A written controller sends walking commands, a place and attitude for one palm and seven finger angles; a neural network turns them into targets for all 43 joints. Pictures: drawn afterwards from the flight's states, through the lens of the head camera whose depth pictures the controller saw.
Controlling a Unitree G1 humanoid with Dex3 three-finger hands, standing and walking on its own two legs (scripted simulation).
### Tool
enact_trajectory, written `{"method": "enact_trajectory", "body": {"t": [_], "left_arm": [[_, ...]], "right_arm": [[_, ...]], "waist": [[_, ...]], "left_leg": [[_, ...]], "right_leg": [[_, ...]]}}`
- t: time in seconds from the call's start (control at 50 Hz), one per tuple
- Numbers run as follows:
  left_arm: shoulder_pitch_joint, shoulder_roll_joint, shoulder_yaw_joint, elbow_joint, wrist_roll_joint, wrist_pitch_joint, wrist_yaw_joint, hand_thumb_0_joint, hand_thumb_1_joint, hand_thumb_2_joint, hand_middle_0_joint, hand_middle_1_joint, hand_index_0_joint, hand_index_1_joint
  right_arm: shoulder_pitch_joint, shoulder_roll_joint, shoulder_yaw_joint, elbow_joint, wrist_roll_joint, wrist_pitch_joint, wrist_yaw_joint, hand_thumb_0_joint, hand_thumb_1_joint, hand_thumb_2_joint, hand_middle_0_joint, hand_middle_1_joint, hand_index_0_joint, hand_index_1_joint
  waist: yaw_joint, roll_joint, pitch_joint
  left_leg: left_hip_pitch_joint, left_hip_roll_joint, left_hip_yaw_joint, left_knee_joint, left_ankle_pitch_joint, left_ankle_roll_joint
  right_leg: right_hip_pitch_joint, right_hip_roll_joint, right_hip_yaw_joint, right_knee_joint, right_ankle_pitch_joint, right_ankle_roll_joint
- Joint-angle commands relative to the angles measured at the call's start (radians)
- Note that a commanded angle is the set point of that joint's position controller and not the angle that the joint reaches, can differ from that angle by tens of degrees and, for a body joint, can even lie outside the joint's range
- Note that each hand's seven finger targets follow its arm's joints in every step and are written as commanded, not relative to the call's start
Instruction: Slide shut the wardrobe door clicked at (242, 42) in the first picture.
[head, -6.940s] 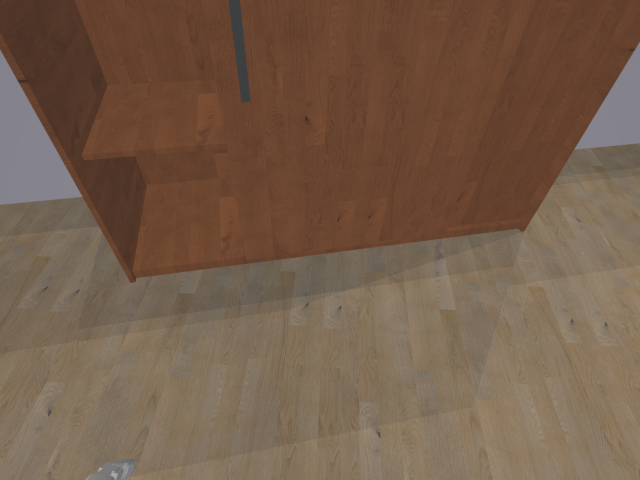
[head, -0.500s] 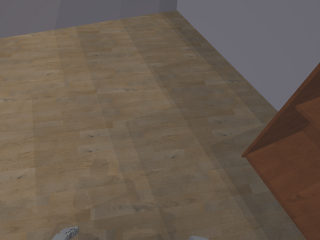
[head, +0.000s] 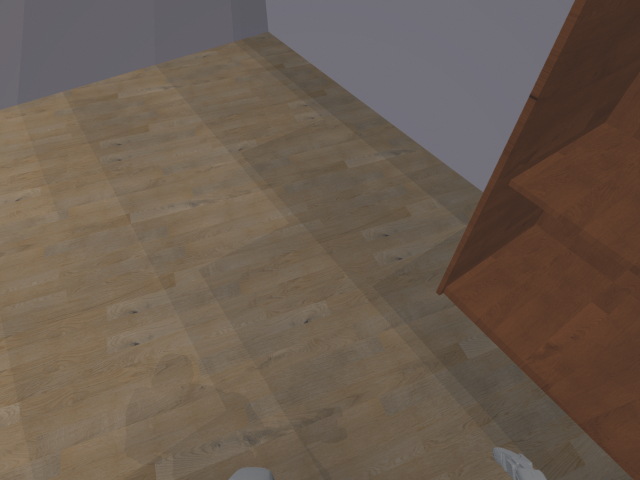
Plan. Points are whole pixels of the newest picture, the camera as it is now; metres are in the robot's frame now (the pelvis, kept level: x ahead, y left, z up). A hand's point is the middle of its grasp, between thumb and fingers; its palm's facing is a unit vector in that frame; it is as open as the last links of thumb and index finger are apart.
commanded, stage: turn to face it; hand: right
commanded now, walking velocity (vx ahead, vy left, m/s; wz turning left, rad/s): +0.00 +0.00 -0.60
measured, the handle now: out of the picture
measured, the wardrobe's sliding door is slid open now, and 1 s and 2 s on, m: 0.43 0.43 0.43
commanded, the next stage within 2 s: take the last steps up to it in 1.24 s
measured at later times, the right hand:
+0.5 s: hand out of the picture -0.03 -0.22 -0.18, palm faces +0.35 +0.90 -0.25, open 7.4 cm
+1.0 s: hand out of the picture -0.01 -0.26 -0.14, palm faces +0.56 +0.78 -0.28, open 7.4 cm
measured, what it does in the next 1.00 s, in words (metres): steps on the spot, turning right: left foot, then right foot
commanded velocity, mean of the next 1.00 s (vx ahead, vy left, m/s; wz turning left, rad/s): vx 0.00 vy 0.00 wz -0.57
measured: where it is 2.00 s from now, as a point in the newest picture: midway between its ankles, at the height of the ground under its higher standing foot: outside the picture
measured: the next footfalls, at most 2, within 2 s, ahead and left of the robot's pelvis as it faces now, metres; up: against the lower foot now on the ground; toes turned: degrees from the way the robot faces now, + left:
left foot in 0.08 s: +0.04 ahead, +0.14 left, +0.00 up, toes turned -2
right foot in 0.50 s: +0.00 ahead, -0.13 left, +0.00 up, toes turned -25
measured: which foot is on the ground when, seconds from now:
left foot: up 0.00-0.06, down 0.08-0.50, up 0.52-1.00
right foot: down 0.00-0.08, up 0.10-0.48, down 0.50-1.00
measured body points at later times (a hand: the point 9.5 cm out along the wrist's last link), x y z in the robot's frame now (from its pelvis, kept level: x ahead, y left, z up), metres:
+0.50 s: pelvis -0.01 -0.01 -0.02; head +0.03 -0.03 +0.43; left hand +0.17 +0.22 -0.15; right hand -0.05 -0.27 -0.16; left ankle +0.00 +0.14 -0.74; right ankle -0.04 -0.11 -0.74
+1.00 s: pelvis +0.00 -0.02 +0.00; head +0.03 -0.03 +0.45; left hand +0.18 +0.17 -0.15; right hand -0.04 -0.30 -0.12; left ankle +0.08 +0.10 -0.70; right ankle -0.04 -0.11 -0.74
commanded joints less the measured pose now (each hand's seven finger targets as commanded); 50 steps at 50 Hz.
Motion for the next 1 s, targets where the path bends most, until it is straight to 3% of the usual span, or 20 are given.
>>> {"method": "enact_trajectory", "body": {"t": [0.0, 0.02, 0.04, 0.06, 0.08, 0.1, 0.16, 0.34, 0.4, 0.44, 0.46, 0.48, 0.5, 0.52, 0.54, 0.58, 0.64, 0.76, 0.88, 0.98], "left_arm": [[-0.031, 0.215, 0.069, -0.078, -0.003, -0.019, 0.009, 0.000, 0.900, 0.900, -0.200, -0.300, -0.200, -0.300], [-0.035, 0.195, 0.067, -0.084, -0.009, -0.019, 0.007, 0.000, 0.900, 0.900, -0.200, -0.300, -0.200, -0.300], [-0.004, 0.133, 0.058, -0.089, -0.021, -0.021, 0.000, 0.000, 0.900, 0.900, -0.200, -0.300, -0.200, -0.300], [-0.010, 0.098, 0.053, -0.116, -0.015, -0.021, 0.001, 0.000, 0.900, 0.900, -0.200, -0.300, -0.200, -0.300], [-0.022, 0.146, 0.065, -0.109, -0.003, -0.013, 0.002, 0.000, 0.900, 0.900, -0.200, -0.300, -0.200, -0.300], [0.002, 0.143, 0.068, -0.083, 0.001, 0.002, -0.005, 0.000, 0.900, 0.900, -0.200, -0.300, -0.200, -0.300], [0.025, 0.133, 0.063, -0.044, 0.002, 0.015, -0.025, 0.000, 0.900, 0.900, -0.200, -0.300, -0.200, -0.300], [-0.135, 0.093, 0.035, -0.085, -0.010, 0.011, -0.034, 0.000, 0.900, 0.900, -0.200, -0.300, -0.200, -0.300], [-0.120, 0.095, 0.029, -0.088, -0.013, -0.002, -0.031, 0.000, 0.900, 0.900, -0.200, -0.300, -0.200, -0.300], [-0.057, 0.120, 0.035, -0.079, -0.010, -0.012, -0.029, 0.000, 0.900, 0.900, -0.200, -0.300, -0.200, -0.300], [0.012, 0.165, 0.048, -0.063, -0.007, -0.021, -0.029, 0.000, 0.900, 0.900, -0.200, -0.300, -0.200, -0.300], [0.086, 0.294, 0.079, -0.059, -0.001, -0.033, -0.021, 0.000, 0.900, 0.900, -0.200, -0.300, -0.200, -0.300], [0.153, 0.349, 0.090, -0.037, -0.015, -0.029, -0.011, 0.000, 0.900, 0.900, -0.200, -0.300, -0.200, -0.300], [0.146, 0.327, 0.082, -0.029, -0.013, -0.027, -0.003, 0.000, 0.900, 0.900, -0.200, -0.300, -0.200, -0.300], [0.119, 0.298, 0.073, -0.041, -0.011, -0.030, 0.005, 0.000, 0.900, 0.900, -0.200, -0.300, -0.200, -0.300], [0.006, 0.232, 0.050, -0.067, -0.004, -0.031, 0.015, 0.000, 0.900, 0.900, -0.200, -0.300, -0.200, -0.300], [-0.043, 0.210, 0.036, -0.085, -0.010, -0.038, 0.014, 0.000, 0.900, 0.900, -0.200, -0.300, -0.200, -0.300], [-0.007, 0.210, 0.043, -0.080, -0.005, -0.032, 0.009, 0.000, 0.900, 0.900, -0.200, -0.300, -0.200, -0.300], [0.040, 0.211, 0.050, -0.062, 0.003, -0.024, 0.013, 0.000, 0.900, 0.900, -0.200, -0.300, -0.200, -0.300], [0.002, 0.201, 0.052, -0.070, 0.003, -0.016, 0.013, 0.000, 0.900, 0.900, -0.200, -0.300, -0.200, -0.300]], "right_arm": [[0.078, -0.090, -0.020, -0.073, 0.005, -0.036, -0.010, 0.000, -0.900, -0.900, 0.200, 0.300, 0.200, 0.300], [0.120, -0.109, -0.027, -0.065, 0.003, -0.045, -0.013, 0.000, -0.900, -0.900, 0.200, 0.300, 0.200, 0.300], [0.143, -0.187, -0.040, -0.064, -0.009, -0.059, -0.021, 0.000, -0.900, -0.900, 0.200, 0.300, 0.200, 0.300], [0.155, -0.257, -0.051, -0.066, -0.019, -0.057, -0.025, 0.000, -0.900, -0.900, 0.200, 0.300, 0.200, 0.300], [0.144, -0.239, -0.041, -0.076, -0.013, -0.049, -0.025, 0.000, -0.900, -0.900, 0.200, 0.300, 0.200, 0.300], [0.064, -0.180, -0.031, -0.091, -0.011, -0.053, -0.026, 0.000, -0.900, -0.900, 0.200, 0.300, 0.200, 0.300], [-0.017, -0.119, -0.012, -0.103, -0.010, -0.054, -0.019, 0.000, -0.900, -0.900, 0.200, 0.300, 0.200, 0.300], [0.154, -0.182, -0.030, -0.030, -0.026, -0.047, -0.015, 0.000, -0.900, -0.900, 0.200, 0.300, 0.200, 0.300], [0.154, -0.205, -0.042, -0.026, -0.028, -0.040, -0.014, 0.000, -0.900, -0.900, 0.200, 0.300, 0.200, 0.300], [0.148, -0.205, -0.044, -0.023, -0.020, -0.035, -0.010, 0.000, -0.900, -0.900, 0.200, 0.300, 0.200, 0.300], [0.151, -0.192, -0.043, -0.026, -0.011, -0.031, -0.007, 0.000, -0.900, -0.900, 0.200, 0.300, 0.200, 0.300], [0.145, -0.127, -0.033, -0.065, -0.001, -0.028, 0.002, 0.000, -0.900, -0.900, 0.200, 0.300, 0.200, 0.300], [0.084, -0.094, -0.012, -0.098, -0.007, -0.023, -0.002, 0.000, -0.900, -0.900, 0.200, 0.300, 0.200, 0.300], [0.062, -0.113, -0.015, -0.095, -0.011, -0.015, -0.004, 0.000, -0.900, -0.900, 0.200, 0.300, 0.200, 0.300], [0.051, -0.102, -0.017, -0.082, -0.012, -0.010, -0.010, 0.000, -0.900, -0.900, 0.200, 0.300, 0.200, 0.300], [0.036, -0.118, -0.026, -0.050, -0.012, -0.014, -0.001, 0.000, -0.900, -0.900, 0.200, 0.300, 0.200, 0.300], [0.098, -0.121, -0.030, -0.020, -0.012, -0.013, 0.008, 0.000, -0.900, -0.900, 0.200, 0.300, 0.200, 0.300], [0.057, -0.124, -0.029, -0.041, -0.013, -0.010, 0.000, 0.000, -0.900, -0.900, 0.200, 0.300, 0.200, 0.300], [-0.020, -0.100, -0.018, -0.084, -0.005, -0.018, -0.006, 0.000, -0.900, -0.900, 0.200, 0.300, 0.200, 0.300], [0.065, -0.087, -0.011, -0.073, 0.004, -0.030, -0.012, 0.000, -0.900, -0.900, 0.200, 0.300, 0.200, 0.300]], "waist": [[-0.052, -0.150, -0.140], [-0.074, -0.108, -0.157], [-0.080, 0.106, -0.193], [-0.090, 0.316, -0.170], [-0.082, 0.207, -0.143], [-0.038, 0.164, -0.090], [-0.003, 0.211, -0.012], [-0.086, 0.239, -0.024], [-0.086, 0.266, -0.065], [-0.051, 0.207, -0.117], [-0.008, 0.088, -0.174], [0.037, -0.244, -0.223], [0.060, -0.301, -0.252], [0.052, -0.195, -0.232], [0.045, -0.236, -0.221], [0.006, -0.177, -0.105], [-0.035, -0.122, -0.104], [-0.022, -0.104, -0.080], [0.004, -0.125, -0.092], [-0.036, -0.135, -0.126]], "left_leg": [[0.174, -0.038, 0.020, -0.271, 0.122, 0.022], [0.295, -0.005, 0.004, -0.418, 0.219, 0.027], [0.492, 0.191, -0.172, -0.527, 0.243, 0.080], [0.475, 0.448, -0.396, -0.536, 0.388, 0.198], [0.325, 0.463, -0.336, -0.525, 0.386, 0.252], [0.242, 0.386, -0.239, -0.551, 0.283, 0.237], [0.189, 0.263, -0.050, -0.525, 0.326, 0.191], [0.292, 0.305, 0.079, -0.439, 0.568, 0.213], [0.306, 0.322, 0.107, -0.368, 0.626, 0.203], [0.299, 0.300, 0.169, -0.244, 0.605, 0.149], [0.200, 0.280, 0.192, -0.079, 0.531, 0.106], [-0.108, 0.131, 0.221, 0.168, 0.013, 0.018], [-0.223, 0.079, 0.107, 0.309, -0.294, 0.003], [-0.230, 0.109, 0.049, 0.373, -0.239, 0.018], [-0.232, 0.109, 0.027, 0.397, -0.186, 0.019], [-0.206, 0.101, 0.000, 0.419, -0.045, 0.014], [-0.160, 0.080, 0.009, 0.387, 0.061, 0.009], [-0.166, 0.057, -0.014, 0.269, 0.071, -0.002], [-0.129, 0.012, -0.023, 0.096, -0.021, 0.013], [0.109, -0.047, 0.000, -0.170, 0.055, 0.038]], "right_leg": [[0.018, -0.209, 0.286, -0.036, 0.405, -0.102], [-0.055, -0.170, 0.263, 0.018, 0.306, -0.060], [-0.239, -0.086, 0.161, 0.173, 0.047, 0.012], [-0.377, 0.037, -0.042, 0.409, -0.365, 0.085], [-0.331, -0.021, -0.008, 0.585, -0.372, 0.075], [-0.324, -0.046, 0.006, 0.673, -0.281, 0.078], [-0.321, -0.088, -0.071, 0.753, -0.142, 0.102], [-0.218, -0.097, -0.193, 0.387, -0.200, 0.114], [-0.130, -0.086, -0.225, 0.249, -0.195, 0.092], [-0.009, -0.069, -0.237, 0.060, -0.060, 0.080], [0.168, -0.096, -0.184, -0.069, 0.103, 0.061], [0.370, -0.369, 0.186, -0.099, 0.483, -0.059], [0.393, -0.493, 0.309, -0.088, 0.824, -0.173], [0.368, -0.491, 0.230, -0.071, 0.798, -0.194], [0.315, -0.433, 0.209, -0.083, 0.725, -0.168], [0.178, -0.331, 0.132, -0.113, 0.570, -0.123], [0.147, -0.264, 0.084, -0.151, 0.451, -0.096], [0.133, -0.258, 0.195, -0.196, 0.234, -0.130], [0.164, -0.263, 0.308, -0.149, 0.322, -0.167], [0.058, -0.214, 0.314, -0.074, 0.412, -0.135]]}}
